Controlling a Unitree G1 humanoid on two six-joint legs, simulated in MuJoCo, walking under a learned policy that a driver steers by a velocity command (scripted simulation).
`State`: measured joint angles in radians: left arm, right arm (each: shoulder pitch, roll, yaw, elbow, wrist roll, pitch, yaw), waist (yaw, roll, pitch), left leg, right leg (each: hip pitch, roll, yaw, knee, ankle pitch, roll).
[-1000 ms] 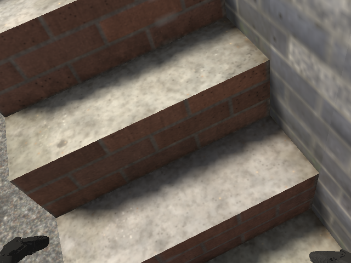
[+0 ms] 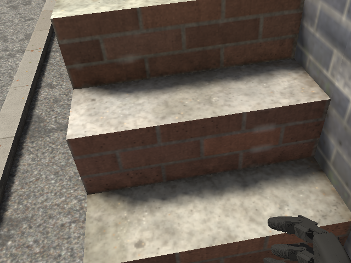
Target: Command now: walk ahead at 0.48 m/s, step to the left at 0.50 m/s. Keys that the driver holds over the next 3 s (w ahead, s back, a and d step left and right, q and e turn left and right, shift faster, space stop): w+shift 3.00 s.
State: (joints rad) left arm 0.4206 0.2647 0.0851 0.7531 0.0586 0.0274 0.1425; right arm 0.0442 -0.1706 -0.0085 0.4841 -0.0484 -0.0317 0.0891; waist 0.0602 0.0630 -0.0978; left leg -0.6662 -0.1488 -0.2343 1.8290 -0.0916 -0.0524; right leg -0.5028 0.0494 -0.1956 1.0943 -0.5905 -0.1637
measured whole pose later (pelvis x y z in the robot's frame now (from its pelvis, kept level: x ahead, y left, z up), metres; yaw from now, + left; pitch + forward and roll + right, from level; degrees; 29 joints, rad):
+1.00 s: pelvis +0.12 +0.03 +0.08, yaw +0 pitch +0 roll +2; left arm 0.37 0.22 0.11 0.70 0.07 0.03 0.09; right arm 0.10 -0.33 -0.09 0.69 -0.01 -0.08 0.03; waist 0.19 0.07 -0.07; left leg -0.22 0.18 0.20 0.91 -0.23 -0.03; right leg -0.46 0.01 -0.08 1.10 -0.18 -0.06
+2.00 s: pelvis +0.19 +0.13 +0.14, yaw +1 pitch +2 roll -1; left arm 0.35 0.33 0.14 0.79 0.04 -0.01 0.15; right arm 0.13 -0.33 -0.07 0.70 -0.04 -0.14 0.05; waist 0.10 0.06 0.00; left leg 0.11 0.04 0.44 0.26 0.15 0.03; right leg -1.06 0.10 -0.20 2.18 -0.69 -0.05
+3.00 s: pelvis +0.04 +0.24 -0.13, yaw -5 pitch +0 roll -19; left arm 0.04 0.17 0.13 0.83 0.08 0.04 0.20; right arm 0.16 -0.26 0.05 0.70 0.05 -0.16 0.16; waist 0.00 0.15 0.18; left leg 0.08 0.34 -0.17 0.08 0.59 0.12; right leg -1.53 0.14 -0.25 2.52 -0.87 0.10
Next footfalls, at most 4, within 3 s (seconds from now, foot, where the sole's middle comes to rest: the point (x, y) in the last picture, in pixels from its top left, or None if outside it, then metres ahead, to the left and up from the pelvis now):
0.52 left None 0.07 0.18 -0.47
0.70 left None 0.02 0.18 -0.69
1.10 right None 0.08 -0.06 -0.69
1.56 left None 0.06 0.20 -0.54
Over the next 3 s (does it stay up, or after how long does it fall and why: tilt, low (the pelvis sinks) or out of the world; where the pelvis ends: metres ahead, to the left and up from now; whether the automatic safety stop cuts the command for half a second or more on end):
stays up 0.04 0.24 -0.13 its command is cut before an obstacle from the start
